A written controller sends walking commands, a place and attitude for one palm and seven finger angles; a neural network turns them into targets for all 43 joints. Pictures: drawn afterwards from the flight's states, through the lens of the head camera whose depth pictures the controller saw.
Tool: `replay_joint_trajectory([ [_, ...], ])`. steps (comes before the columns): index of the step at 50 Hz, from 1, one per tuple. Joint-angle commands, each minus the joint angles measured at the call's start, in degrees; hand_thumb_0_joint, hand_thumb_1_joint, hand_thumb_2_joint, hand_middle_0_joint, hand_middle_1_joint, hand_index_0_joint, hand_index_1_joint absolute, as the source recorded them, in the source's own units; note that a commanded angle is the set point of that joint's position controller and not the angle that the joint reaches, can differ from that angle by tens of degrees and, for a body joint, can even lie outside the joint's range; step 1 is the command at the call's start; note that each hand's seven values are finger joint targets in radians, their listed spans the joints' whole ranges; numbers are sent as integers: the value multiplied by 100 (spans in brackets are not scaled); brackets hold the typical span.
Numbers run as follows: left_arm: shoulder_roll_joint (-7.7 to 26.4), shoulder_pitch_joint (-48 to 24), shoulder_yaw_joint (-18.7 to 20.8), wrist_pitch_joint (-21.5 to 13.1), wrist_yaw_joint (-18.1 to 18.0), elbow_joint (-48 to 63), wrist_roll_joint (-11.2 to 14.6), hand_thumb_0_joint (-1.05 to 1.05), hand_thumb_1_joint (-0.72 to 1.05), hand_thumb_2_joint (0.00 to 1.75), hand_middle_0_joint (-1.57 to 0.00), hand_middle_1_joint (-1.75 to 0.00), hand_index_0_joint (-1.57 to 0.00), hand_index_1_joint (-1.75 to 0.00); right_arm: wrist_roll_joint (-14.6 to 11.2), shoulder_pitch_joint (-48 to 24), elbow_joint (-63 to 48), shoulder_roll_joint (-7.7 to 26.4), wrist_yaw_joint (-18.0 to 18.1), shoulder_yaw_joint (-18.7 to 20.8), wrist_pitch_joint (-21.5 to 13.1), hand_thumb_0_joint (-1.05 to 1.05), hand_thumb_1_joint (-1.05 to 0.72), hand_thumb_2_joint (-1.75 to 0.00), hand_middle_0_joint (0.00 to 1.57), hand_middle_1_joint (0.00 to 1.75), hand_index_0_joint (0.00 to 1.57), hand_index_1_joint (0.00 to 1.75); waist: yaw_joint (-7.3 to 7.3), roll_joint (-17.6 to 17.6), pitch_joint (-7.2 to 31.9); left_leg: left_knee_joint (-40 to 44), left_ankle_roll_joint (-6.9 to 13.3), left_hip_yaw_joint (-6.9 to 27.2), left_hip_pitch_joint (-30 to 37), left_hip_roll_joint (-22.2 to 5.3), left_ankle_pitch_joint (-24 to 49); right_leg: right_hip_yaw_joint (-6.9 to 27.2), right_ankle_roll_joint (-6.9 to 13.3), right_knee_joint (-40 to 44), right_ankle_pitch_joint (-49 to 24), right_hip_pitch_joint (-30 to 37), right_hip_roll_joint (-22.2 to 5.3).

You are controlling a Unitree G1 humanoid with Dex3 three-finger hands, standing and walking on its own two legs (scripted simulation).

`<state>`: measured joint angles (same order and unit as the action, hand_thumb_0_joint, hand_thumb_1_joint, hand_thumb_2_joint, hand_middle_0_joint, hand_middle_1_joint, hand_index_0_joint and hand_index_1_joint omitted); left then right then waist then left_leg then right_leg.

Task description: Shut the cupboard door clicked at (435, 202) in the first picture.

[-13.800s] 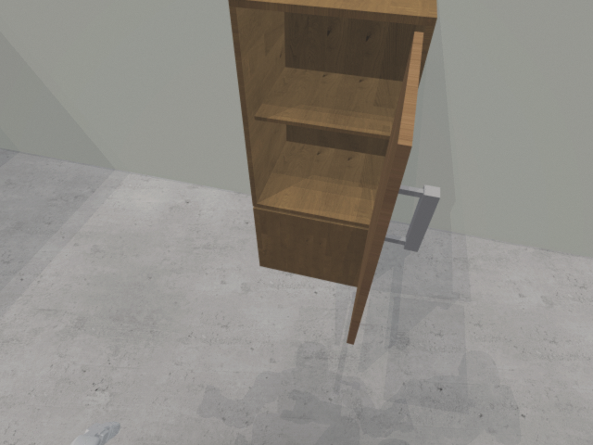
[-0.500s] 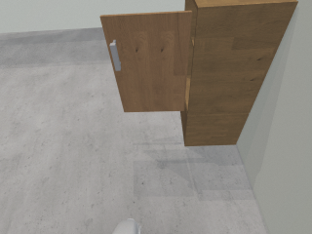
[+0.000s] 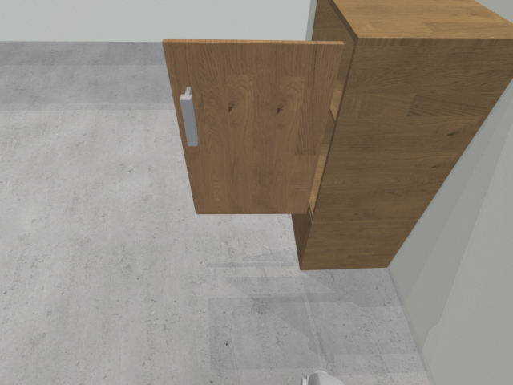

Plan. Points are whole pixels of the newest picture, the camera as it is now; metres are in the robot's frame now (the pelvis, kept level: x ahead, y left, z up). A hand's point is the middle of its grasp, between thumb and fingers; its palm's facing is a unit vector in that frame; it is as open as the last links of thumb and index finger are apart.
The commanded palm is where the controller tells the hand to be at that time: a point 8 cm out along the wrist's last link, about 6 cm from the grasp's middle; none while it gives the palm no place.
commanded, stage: take the last steps up to it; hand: left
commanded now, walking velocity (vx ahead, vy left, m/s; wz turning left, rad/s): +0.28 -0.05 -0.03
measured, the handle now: (190, 116) +0.69 +0.22 +0.03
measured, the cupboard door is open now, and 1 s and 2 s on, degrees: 89 89 89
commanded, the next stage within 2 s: come to a stop and stand still in 0.30 s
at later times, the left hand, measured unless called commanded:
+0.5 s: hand (189, 382) +0.16 +0.13 -0.17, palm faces +0.06 -0.97 -0.22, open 7.3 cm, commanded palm none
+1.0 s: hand out of the picture +0.15 +0.14 -0.18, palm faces +0.02 -0.96 -0.27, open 7.4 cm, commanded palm none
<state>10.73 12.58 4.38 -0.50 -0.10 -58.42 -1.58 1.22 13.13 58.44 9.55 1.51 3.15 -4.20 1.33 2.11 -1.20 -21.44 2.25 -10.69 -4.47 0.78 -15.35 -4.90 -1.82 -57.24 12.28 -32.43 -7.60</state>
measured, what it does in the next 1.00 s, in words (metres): walks ahead: right foot, then left foot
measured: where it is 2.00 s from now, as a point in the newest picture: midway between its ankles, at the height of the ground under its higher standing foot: outside the picture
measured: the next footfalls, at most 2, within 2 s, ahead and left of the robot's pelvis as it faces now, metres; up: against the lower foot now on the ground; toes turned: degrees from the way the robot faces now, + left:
right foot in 0.18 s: +0.21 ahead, -0.14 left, +0.00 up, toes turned -9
left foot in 0.58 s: +0.23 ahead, +0.06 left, +0.00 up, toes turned +2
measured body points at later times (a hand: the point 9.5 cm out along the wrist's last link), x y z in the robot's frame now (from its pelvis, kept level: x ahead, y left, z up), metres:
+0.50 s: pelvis +0.15 -0.05 +0.00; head +0.17 -0.06 +0.45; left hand +0.16 +0.19 -0.15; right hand +0.18 -0.28 -0.16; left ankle +0.20 +0.10 -0.70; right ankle +0.17 -0.13 -0.74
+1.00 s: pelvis +0.14 -0.05 -0.01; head +0.15 -0.07 +0.44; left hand +0.15 +0.19 -0.16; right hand +0.22 -0.28 -0.17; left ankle +0.21 +0.08 -0.73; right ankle +0.12 -0.15 -0.74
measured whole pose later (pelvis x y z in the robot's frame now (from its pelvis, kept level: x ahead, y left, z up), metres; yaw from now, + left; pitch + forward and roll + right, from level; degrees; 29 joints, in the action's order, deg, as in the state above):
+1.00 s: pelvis +0.14 -0.05 -0.01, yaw -2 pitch -2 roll -1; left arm 8.5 17.9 1.3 0.2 -3.0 -58.9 -2.0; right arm 0.9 8.9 56.9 9.9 0.5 3.2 1.7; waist 1.0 -3.3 -2.6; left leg -36.6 -0.2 -3.3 -21.9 -3.9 -16.4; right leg -4.3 1.5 -33.3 18.9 -12.7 0.2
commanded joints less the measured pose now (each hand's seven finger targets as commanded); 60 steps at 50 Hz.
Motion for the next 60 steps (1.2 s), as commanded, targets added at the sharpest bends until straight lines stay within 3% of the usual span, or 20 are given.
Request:
replay_joint_trajectory([
  [1,92,-106,-28,2,125,424,30,0,90,90,-20,-30,-20,-30,20,530,-37,634,-16,89,-28,0,-90,-90,20,30,20,30,-133,-769,-784,1128,760,1066,-395,-1792,1423,189,20,1160,-235,-51,-128],
  [5,160,-474,-39,-79,126,602,29,0,90,90,-20,-30,-20,-30,64,797,87,751,-23,130,49,0,-90,-90,20,30,20,30,-270,-666,-645,567,611,978,-48,-1741,2185,-152,146,2061,19,541,239],
  [8,445,751,31,-215,98,200,4,0,90,90,-20,-30,-20,-30,1,777,149,778,-37,93,82,0,-90,-90,20,30,20,30,318,-324,121,-1192,238,498,-356,-1274,2920,-278,309,2913,-483,2563,528],
  [9,941,1428,144,-304,37,-11,-40,0,90,90,-20,-30,-20,-30,-54,847,93,550,-82,54,71,0,-90,-90,20,30,20,30,568,531,686,-2659,-30,146,-1396,-814,1645,883,669,3068,-988,3846,-499],
  [10,1510,1805,259,-329,-11,-80,20,0,90,90,-20,-30,-20,-30,-91,1007,-85,322,-102,1,86,0,-90,-90,20,30,20,30,527,1692,1110,-4354,-245,217,-2466,-118,-1732,2857,1384,3679,-2001,4450,-1902],
  [11,1396,1620,214,-296,-64,-39,101,0,90,90,-20,-30,-20,-30,-77,661,-148,545,-55,29,126,0,-90,-90,20,30,20,30,581,847,905,-4928,-153,918,-2702,-328,-1936,2682,1608,3887,-1976,4106,-1907],
  [14,812,501,14,-303,-94,170,121,0,90,90,-20,-30,-20,-30,-34,452,20,363,-96,38,212,0,-90,-90,20,30,20,30,102,215,216,-5004,-223,1103,-2625,-741,-763,1581,1244,4174,-1339,2692,-1286],
  [17,507,156,-74,-322,-120,186,72,0,90,90,-20,-30,-20,-30,23,916,235,140,-122,3,380,0,-90,-90,20,30,20,30,-269,338,75,-4217,-350,899,-2058,-771,-358,728,1016,4495,-990,1796,-892],
  [27,460,457,-152,-165,-207,-304,104,0,90,90,-20,-30,-20,-30,-96,581,357,-8,-11,-157,351,0,-90,-90,20,30,20,30,-207,374,239,-612,-493,719,-565,-456,880,386,801,3538,-2518,2035,-510],
  [30,149,813,-227,-3,-239,-287,133,0,90,90,-20,-30,-20,-30,-99,413,245,608,65,-63,303,0,-90,-90,20,30,20,30,-29,-695,119,-152,61,1551,-244,-1506,3433,176,188,3027,-526,1664,136],
  [34,180,898,-210,163,-227,-364,100,0,90,90,-20,-30,-20,-30,-80,-35,95,650,144,-22,410,0,-90,-90,20,30,20,30,-10,-1406,-203,453,478,1834,-902,-1710,2665,73,88,2261,846,1860,352],
  [40,136,969,-158,251,-172,-242,29,0,90,90,-20,-30,-20,-30,-32,-345,-101,808,142,128,454,0,-90,-90,20,30,20,30,-63,-1002,269,443,866,1913,-702,-1957,1899,332,87,1136,1566,1404,404],
  [44,9,1239,-182,143,-170,-272,22,0,90,90,-20,-30,-20,-30,-45,-361,-106,768,71,167,488,0,-90,-90,20,30,20,30,29,-665,487,-66,411,1533,-946,-1414,998,177,52,3057,270,2202,485],
  [46,408,1285,-244,52,-367,-54,-84,0,90,90,-20,-30,-20,-30,-146,-508,-465,863,10,141,394,0,-90,-90,20,30,20,30,85,663,188,-1339,-226,742,-927,-837,591,1145,212,3888,-1575,1721,-121],
  [47,685,684,-241,-13,-349,334,-64,0,90,90,-20,-30,-20,-30,-61,-176,-634,415,-115,97,459,0,-90,-90,20,30,20,30,-266,849,225,-1849,-280,560,-1433,-318,-425,1384,489,3906,-324,1601,-456],
  [50,681,575,-139,-192,-363,548,-26,0,90,90,-20,-30,-20,-30,-10,-199,-624,240,-184,11,461,0,-90,-90,20,30,20,30,-213,71,360,-2005,-160,723,-1673,-306,-496,1297,1044,3492,-1588,2176,-502],
  [51,727,602,-153,-204,-350,549,-14,0,90,90,-20,-30,-20,-30,-36,-136,-641,179,-177,-28,446,0,-90,-90,20,30,20,30,-254,404,286,-1776,-149,701,-1545,-286,-367,1163,1000,3362,-1766,2103,-445],
  [53,619,568,-218,-188,-330,558,10,0,90,90,-20,-30,-20,-30,-63,110,-575,229,-151,-72,422,0,-90,-90,20,30,20,30,-322,808,91,-1087,-134,712,-991,-287,-19,930,814,3327,-1163,1670,-234],
  [57,472,617,-273,-43,-298,560,40,0,90,90,-20,-30,-20,-30,-12,176,-367,464,-127,-134,396,0,-90,-90,20,30,20,30,-167,-617,-881,-48,85,1442,-1514,-706,-497,654,454,3495,1380,1183,346],
  [60,565,854,-288,-41,-251,458,31,0,90,90,-20,-30,-20,-30,3,247,-326,423,-126,-189,426,0,-90,-90,20,30,20,30,-74,-257,-1042,13,23,1310,-1840,-537,-969,835,492,3839,1882,1324,287],
])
